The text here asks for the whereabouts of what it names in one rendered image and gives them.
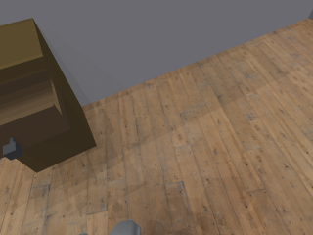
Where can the cabinet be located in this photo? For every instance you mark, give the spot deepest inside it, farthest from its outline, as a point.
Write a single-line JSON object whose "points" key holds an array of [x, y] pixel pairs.
{"points": [[24, 51]]}

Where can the handle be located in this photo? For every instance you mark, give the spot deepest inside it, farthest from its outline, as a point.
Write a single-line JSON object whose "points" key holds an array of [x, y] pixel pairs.
{"points": [[12, 150]]}

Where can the robot left thigh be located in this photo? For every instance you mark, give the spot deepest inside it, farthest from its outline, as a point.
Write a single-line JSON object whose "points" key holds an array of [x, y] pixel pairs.
{"points": [[126, 227]]}

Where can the drawer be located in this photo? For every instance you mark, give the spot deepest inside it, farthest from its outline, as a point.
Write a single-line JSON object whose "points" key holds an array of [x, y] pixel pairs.
{"points": [[31, 110]]}

